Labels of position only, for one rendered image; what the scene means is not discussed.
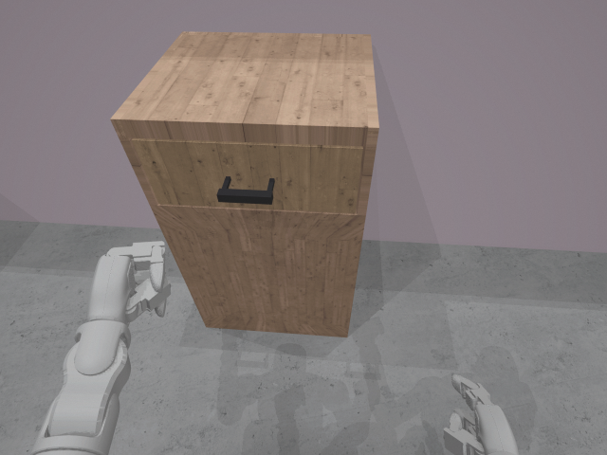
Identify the robot left forearm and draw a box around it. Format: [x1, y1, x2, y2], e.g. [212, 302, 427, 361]
[30, 319, 131, 455]

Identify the robot left hand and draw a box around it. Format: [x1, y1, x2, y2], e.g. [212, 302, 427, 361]
[86, 241, 171, 327]

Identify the drawer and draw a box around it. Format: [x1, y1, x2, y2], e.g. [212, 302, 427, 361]
[132, 138, 363, 213]

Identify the cabinet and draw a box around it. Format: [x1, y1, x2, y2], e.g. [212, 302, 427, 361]
[110, 31, 379, 337]

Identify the robot right hand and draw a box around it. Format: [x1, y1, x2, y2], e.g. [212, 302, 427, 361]
[444, 374, 519, 455]

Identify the handle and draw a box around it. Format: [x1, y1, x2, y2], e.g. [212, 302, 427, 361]
[216, 176, 275, 205]

